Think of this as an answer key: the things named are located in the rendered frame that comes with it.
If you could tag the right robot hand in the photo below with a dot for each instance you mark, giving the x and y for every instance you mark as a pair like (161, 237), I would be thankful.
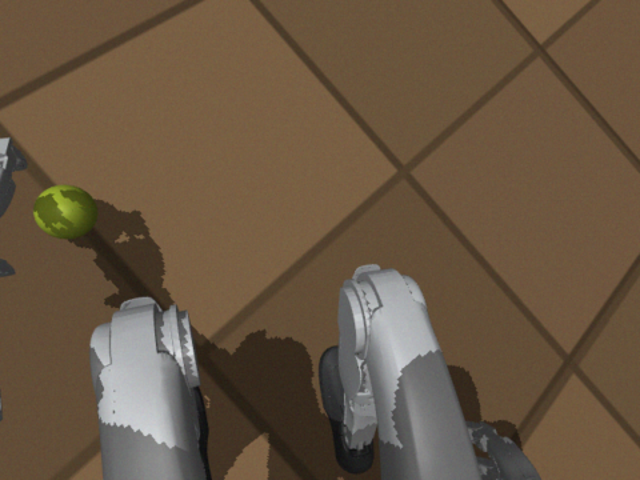
(507, 461)

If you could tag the left robot hand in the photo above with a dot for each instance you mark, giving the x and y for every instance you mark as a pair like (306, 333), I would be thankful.
(11, 159)

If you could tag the ball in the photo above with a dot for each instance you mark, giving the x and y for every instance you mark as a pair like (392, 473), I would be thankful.
(65, 212)

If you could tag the left robot foot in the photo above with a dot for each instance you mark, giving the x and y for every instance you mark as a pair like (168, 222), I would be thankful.
(204, 431)

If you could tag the right robot foot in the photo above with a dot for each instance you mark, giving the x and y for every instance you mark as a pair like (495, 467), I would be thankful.
(351, 460)

